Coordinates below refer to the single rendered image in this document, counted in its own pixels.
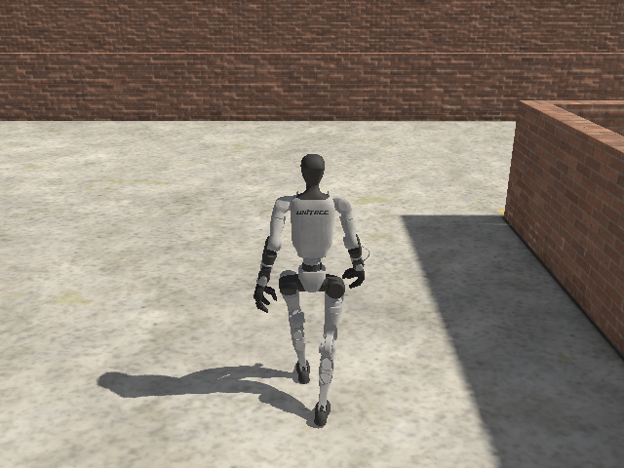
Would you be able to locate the robot right thigh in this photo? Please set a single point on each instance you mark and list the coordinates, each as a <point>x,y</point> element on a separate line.
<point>334,295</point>

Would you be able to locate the right robot shin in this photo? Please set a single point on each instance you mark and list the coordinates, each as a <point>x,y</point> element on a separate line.
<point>325,376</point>

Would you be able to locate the robot right hand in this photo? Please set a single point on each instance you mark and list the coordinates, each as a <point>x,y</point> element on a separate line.
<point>351,273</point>

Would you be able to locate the right robot upper arm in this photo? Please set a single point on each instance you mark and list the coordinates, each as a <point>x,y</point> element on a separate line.
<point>342,205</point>

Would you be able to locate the left robot forearm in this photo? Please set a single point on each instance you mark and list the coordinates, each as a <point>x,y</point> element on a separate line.
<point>266,266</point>

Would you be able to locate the robot left hand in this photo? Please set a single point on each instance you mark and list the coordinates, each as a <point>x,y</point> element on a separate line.
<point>259,297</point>

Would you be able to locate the right robot forearm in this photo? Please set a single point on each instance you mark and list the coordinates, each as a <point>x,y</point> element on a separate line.
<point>357,257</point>

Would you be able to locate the left robot upper arm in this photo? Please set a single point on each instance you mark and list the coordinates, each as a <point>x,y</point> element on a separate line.
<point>282,205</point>

